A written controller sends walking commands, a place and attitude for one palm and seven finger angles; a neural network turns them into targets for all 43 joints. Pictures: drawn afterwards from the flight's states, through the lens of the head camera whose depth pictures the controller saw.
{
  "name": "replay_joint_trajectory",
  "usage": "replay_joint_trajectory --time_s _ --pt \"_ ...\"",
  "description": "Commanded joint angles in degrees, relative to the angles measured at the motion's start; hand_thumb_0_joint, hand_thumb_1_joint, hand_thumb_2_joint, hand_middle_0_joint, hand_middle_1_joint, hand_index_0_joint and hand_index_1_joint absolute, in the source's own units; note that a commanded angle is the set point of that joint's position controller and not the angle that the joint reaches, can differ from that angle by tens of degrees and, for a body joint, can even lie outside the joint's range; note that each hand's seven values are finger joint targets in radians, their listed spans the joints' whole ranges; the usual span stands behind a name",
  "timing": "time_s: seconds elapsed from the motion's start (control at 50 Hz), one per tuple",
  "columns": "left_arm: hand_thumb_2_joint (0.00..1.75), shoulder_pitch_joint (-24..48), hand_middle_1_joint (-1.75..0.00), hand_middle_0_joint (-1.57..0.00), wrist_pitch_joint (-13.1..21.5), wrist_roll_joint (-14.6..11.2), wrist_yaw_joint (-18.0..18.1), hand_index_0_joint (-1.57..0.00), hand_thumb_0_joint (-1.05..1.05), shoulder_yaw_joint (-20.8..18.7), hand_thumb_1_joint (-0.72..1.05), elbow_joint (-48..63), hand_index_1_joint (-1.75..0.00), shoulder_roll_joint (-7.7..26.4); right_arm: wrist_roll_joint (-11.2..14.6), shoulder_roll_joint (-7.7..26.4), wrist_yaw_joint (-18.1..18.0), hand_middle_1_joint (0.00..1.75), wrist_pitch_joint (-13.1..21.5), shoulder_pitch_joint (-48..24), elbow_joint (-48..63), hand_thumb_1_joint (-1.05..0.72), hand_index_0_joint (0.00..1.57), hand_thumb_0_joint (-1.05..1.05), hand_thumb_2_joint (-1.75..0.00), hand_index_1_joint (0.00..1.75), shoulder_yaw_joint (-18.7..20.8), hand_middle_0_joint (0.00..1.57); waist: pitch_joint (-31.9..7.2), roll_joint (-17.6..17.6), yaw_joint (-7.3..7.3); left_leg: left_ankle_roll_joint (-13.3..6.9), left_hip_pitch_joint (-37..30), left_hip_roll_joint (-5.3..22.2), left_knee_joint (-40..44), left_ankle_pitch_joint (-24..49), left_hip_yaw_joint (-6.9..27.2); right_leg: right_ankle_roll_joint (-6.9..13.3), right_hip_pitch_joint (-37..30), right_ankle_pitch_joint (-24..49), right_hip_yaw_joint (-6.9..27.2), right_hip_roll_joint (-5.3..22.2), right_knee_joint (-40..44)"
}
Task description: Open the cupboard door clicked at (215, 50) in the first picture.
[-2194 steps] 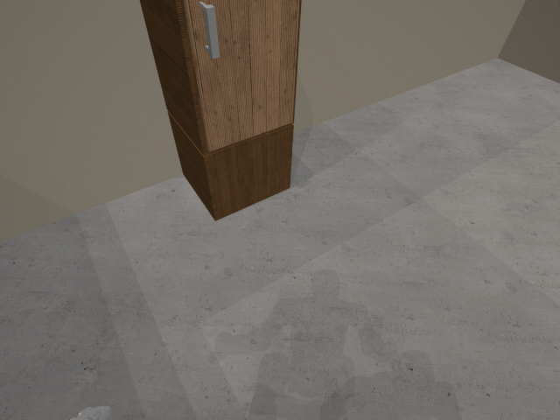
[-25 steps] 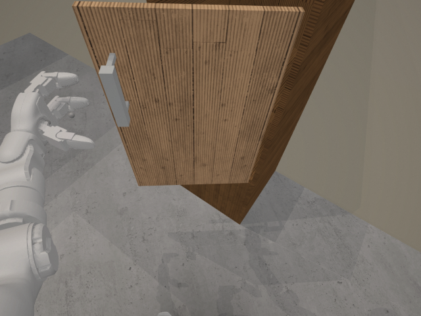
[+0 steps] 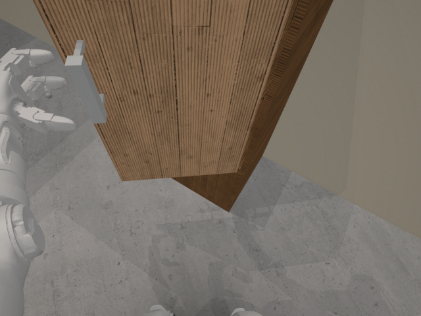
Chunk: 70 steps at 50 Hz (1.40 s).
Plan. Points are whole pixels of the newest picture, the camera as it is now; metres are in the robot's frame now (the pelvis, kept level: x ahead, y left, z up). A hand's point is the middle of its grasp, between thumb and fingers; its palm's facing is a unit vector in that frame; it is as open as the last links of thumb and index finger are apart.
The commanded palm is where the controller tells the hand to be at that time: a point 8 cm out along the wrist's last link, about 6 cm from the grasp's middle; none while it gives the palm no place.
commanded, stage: move the hooked fingers beside the handle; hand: left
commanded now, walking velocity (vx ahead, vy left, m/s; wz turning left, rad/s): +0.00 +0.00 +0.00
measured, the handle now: (90, 84) +0.51 +0.19 +0.12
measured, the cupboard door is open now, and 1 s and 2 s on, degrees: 38 38 38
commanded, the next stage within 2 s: slide the fingers in behind the handle in 0.56 s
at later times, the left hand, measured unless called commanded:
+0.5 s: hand (52, 100) +0.47 +0.24 +0.13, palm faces +0.06 -1.00 +0.00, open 14.0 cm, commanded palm +0.45 +0.29 +0.12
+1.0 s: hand (62, 100) +0.47 +0.23 +0.13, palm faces +0.06 -1.00 +0.01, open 13.9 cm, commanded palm +0.45 +0.27 +0.12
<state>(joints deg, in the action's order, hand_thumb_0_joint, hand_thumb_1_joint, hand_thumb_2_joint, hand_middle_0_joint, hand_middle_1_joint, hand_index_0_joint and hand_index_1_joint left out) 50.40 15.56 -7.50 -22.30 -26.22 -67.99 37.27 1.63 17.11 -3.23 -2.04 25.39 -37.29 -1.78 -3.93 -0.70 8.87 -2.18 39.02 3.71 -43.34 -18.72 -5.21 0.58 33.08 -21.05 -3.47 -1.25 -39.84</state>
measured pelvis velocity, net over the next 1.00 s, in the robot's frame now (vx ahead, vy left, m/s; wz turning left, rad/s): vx -0.01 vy -0.01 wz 0.02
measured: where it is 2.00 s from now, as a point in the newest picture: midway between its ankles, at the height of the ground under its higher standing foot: outside the picture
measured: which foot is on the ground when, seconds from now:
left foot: down 0.00-1.00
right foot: down 0.00-1.00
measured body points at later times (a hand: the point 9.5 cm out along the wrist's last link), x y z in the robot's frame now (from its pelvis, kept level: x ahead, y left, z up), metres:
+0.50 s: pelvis +0.00 +0.00 +0.00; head +0.07 +0.01 +0.44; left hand +0.46 +0.29 +0.13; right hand +0.05 -0.28 -0.11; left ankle +0.02 +0.09 -0.71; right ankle -0.02 -0.12 -0.71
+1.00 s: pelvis -0.01 -0.01 +0.00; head +0.07 +0.01 +0.44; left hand +0.46 +0.28 +0.13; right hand +0.01 -0.28 -0.11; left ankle +0.02 +0.09 -0.71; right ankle -0.02 -0.12 -0.71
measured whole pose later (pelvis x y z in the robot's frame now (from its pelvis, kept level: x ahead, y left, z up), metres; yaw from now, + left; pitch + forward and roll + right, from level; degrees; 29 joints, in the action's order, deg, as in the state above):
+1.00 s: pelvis -0.01 -0.01 +0.00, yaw +1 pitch +13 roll -2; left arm 49.9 16.2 -8.0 -17.7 -23.1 -66.7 32.1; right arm 1.9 16.7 -3.0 -1.5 23.7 -37.7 -1.8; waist -4.1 -1.0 8.2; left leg -1.9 38.5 3.5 -44.2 -18.5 -4.1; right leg 1.0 32.3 -21.5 -4.4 -1.2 -41.0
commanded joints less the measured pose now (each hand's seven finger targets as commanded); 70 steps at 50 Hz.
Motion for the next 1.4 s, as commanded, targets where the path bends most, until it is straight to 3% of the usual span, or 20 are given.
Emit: replay_joint_trajectory --time_s 0.0,0.12,0.2,0.22,0.28,0.3,0.32,0.42,0.48,0.54,0.64,0.76,0.8,0.88,0.98,1.1,1.16,1.22,1.24,1.38 --pt "0.30 24.6 -1.20 -0.30 3.4 -2.3 0.6 -0.30 0.00 -1.0 -0.50 14.3 -1.20 14.2 0.1 10.3 -0.6 0.30 0.5 6.2 3.8 -0.90 0.20 0.00 -0.90 0.30 4.0 0.20 -22.6 -5.9 -0.87 -0.4 -25.1 -1.4 2.5 21.8 6.9 0.1 0.0 19.3 1.2 -2.2 4.1" --pt "0.30 25.1 -1.20 -0.30 3.9 -1.7 2.2 -0.30 0.00 -1.4 -0.50 17.3 -1.20 14.2 0.1 9.9 -0.4 0.30 0.6 5.5 3.3 -0.90 0.20 0.00 -0.90 0.30 4.1 0.20 -24.5 -9.4 -1.54 0.1 -28.0 -1.3 2.2 24.2 7.5 0.3 0.8 19.8 1.1 -2.1 3.7" --pt "0.30 24.1 -1.20 -0.30 3.2 -2.1 2.5 -0.30 0.00 0.6 -0.50 15.6 -1.20 11.0 0.1 9.6 -0.2 0.30 0.7 5.0 3.5 -0.90 0.20 0.00 -0.90 0.30 3.8 0.20 -22.6 -7.2 -1.20 -0.1 -26.3 -1.6 2.2 24.0 7.1 0.3 -0.1 20.6 1.0 -2.1 3.7" --pt "0.30 23.2 -1.20 -0.30 3.1 -1.8 2.7 -0.30 0.00 -1.4 -0.50 15.2 -1.20 13.5 0.1 9.9 -0.2 0.30 0.6 4.9 3.5 -0.90 0.20 0.00 -0.90 0.30 3.9 0.20 -22.8 -6.6 -2.03 0.0 -26.1 -1.4 2.2 24.6 7.3 0.3 -0.8 21.5 1.0 -2.0 3.4" --pt "0.30 22.7 -1.20 -0.30 2.7 -1.7 2.7 -0.30 0.00 1.4 -0.50 15.3 -1.20 9.9 0.3 9.4 -0.1 0.30 0.6 4.0 4.2 -0.90 0.20 0.00 -0.90 0.30 3.8 0.20 -21.4 -5.6 -1.45 0.0 -25.6 -1.5 2.5 22.7 7.1 0.1 0.0 20.3 1.0 -1.9 3.8" --pt "0.30 22.0 -1.20 -0.30 2.7 -2.1 2.8 -0.30 0.00 0.3 -0.50 14.1 -1.20 11.0 0.3 9.6 -0.2 0.30 0.4 4.2 4.3 -0.90 0.20 0.00 -0.90 0.30 3.6 0.20 -20.8 -4.0 -1.63 -0.4 -24.1 -1.7 2.4 22.1 6.8 0.2 -1.2 20.6 1.1 -1.9 3.8" --pt "0.30 24.3 -1.20 -0.30 2.9 -2.0 2.8 -0.30 0.00 0.7 -0.50 14.7 -1.20 11.4 0.4 9.7 -0.3 0.30 0.4 3.8 4.2 -0.90 0.20 0.00 -0.90 0.30 3.7 0.20 -20.8 -4.2 -0.88 -0.4 -24.1 -1.6 2.6 21.1 6.8 0.0 -0.9 20.5 1.4 -1.8 3.9" --pt "0.30 24.6 -1.20 -0.30 4.1 -1.9 3.0 -0.30 0.00 0.3 -0.50 16.8 -1.20 11.8 0.4 9.5 -0.4 0.30 0.7 3.2 4.5 -0.90 0.20 0.00 -0.90 0.30 3.7 0.20 -23.5 -6.8 -1.66 -0.2 -25.4 -1.9 2.2 21.6 6.7 0.1 -1.8 21.0 1.8 -1.6 3.5" --pt "0.30 24.3 -1.20 -0.30 3.7 -1.9 2.7 -0.30 0.00 1.1 -0.50 14.3 -1.20 11.0 0.5 9.5 -0.5 0.30 0.6 2.9 4.3 -0.90 0.20 0.00 -0.90 0.30 3.4 0.20 -20.4 -4.5 -1.08 -0.4 -23.1 -1.9 2.6 18.4 6.6 -0.1 -1.4 19.2 1.8 -1.6 4.1" --pt "0.30 23.7 -1.20 -0.30 3.4 -1.9 2.3 -0.30 0.00 -0.5 -0.50 12.7 -1.20 13.9 0.7 9.8 -0.9 0.30 0.6 2.9 4.3 -0.90 0.20 0.00 -0.90 0.30 3.3 0.20 -20.6 -4.0 -1.45 -0.6 -20.7 -2.3 2.6 16.9 6.2 -0.1 -3.3 19.8 2.5 -1.3 4.3" --pt "0.30 27.6 -1.20 -0.30 4.6 -2.0 2.0 -0.30 0.00 1.7 -0.50 14.9 -1.20 11.9 0.6 9.7 -0.9 0.30 1.1 3.2 3.6 -0.90 0.20 0.00 -0.90 0.30 3.4 0.20 -22.1 -7.5 -0.54 -0.3 -23.7 -2.1 2.6 16.7 7.1 0.1 -0.8 17.4 2.2 -1.5 4.3" --pt "0.30 25.5 -1.20 -0.30 3.5 -2.6 2.2 -0.30 0.00 3.4 -0.50 13.3 -1.20 8.5 0.5 9.6 -0.6 0.30 1.4 3.3 3.5 -0.90 0.20 0.00 -0.90 0.30 3.5 0.20 -20.5 -6.6 -0.66 -0.4 -22.7 -2.1 2.8 15.1 6.9 0.0 0.2 15.9 1.8 -1.5 4.7" --pt "0.30 26.2 -1.20 -0.30 3.3 -2.6 3.1 -0.30 0.00 1.8 -0.50 12.6 -1.20 10.6 0.4 9.9 -0.8 0.30 1.4 3.8 3.3 -0.90 0.20 0.00 -0.90 0.30 3.4 0.20 -19.2 -3.9 -0.54 -0.7 -20.6 -2.2 3.1 13.9 7.0 0.1 -0.6 15.0 1.8 -1.6 4.8" --pt "0.30 26.4 -1.20 -0.30 4.0 -1.5 4.5 -0.30 0.00 0.6 -0.50 14.6 -1.20 11.8 0.3 9.6 -0.4 0.30 1.7 3.9 3.7 -0.90 0.20 0.00 -0.90 0.30 3.6 0.20 -22.6 -6.0 -1.58 -0.4 -21.8 -2.2 3.0 15.0 6.9 0.0 -1.8 15.9 2.1 -1.5 4.2" --pt "0.30 27.0 -1.20 -0.30 4.4 -1.1 5.1 -0.30 0.00 2.2 -0.50 13.8 -1.20 9.8 0.3 9.5 -0.3 0.30 1.7 4.0 3.2 -0.90 0.20 0.00 -0.90 0.30 3.6 0.20 -20.7 -5.6 -0.57 -0.4 -21.8 -1.9 2.8 14.2 7.1 0.0 0.0 15.0 1.9 -1.7 4.4" --pt "0.30 30.1 -1.20 -0.30 5.2 -1.9 6.0 -0.30 0.00 6.9 -0.50 17.4 -1.20 2.3 0.0 9.0 0.1 0.30 2.7 4.2 2.5 -0.90 0.20 0.00 -0.90 0.30 3.9 0.20 -22.1 -7.7 0.39 0.0 -26.5 -1.6 2.7 15.5 8.4 0.5 3.2 13.2 1.0 -2.0 4.0" --pt "0.30 29.4 -1.20 -0.30 4.6 -1.8 6.7 -0.30 0.00 6.6 -0.50 15.9 -1.20 2.0 0.0 9.2 0.4 0.30 2.9 4.4 1.7 -0.90 0.20 0.00 -0.90 0.30 4.0 0.20 -21.8 -5.0 0.49 0.1 -26.0 -1.4 2.8 15.4 8.5 0.3 3.3 13.6 0.9 -2.0 4.1" --pt "0.30 30.3 -1.20 -0.30 4.5 -1.7 7.5 -0.30 0.00 6.8 -0.50 16.0 -1.20 1.4 -0.1 9.0 0.5 0.30 3.1 4.0 1.6 -0.90 0.20 0.00 -0.90 0.30 4.0 0.20 -21.5 -6.8 0.28 0.1 -25.9 -1.7 2.8 15.0 8.4 0.4 3.7 13.3 1.0 -1.9 4.0" --pt "0.30 30.4 -1.20 -0.30 4.3 -1.5 8.0 -0.30 0.00 5.0 -0.50 14.9 -1.20 3.4 -0.2 9.2 0.5 0.30 3.2 4.3 1.3 -0.90 0.20 0.00 -0.90 0.30 3.9 0.20 -21.1 -4.7 -0.06 0.1 -24.8 -1.7 2.8 14.9 8.6 0.4 2.8 13.5 1.0 -1.9 3.9" --pt "0.30 29.1 -1.20 -0.30 5.1 -0.8 9.4 -0.30 0.00 7.4 -0.50 17.6 -1.20 -0.3 -0.2 8.5 1.1 0.30 3.3 3.5 2.3 -0.90 0.20 0.00 -0.90 0.30 4.1 0.20 -22.8 -6.7 -0.63 0.4 -26.9 -1.7 2.4 18.0 8.4 0.5 2.5 15.6 0.7 -1.9 3.0"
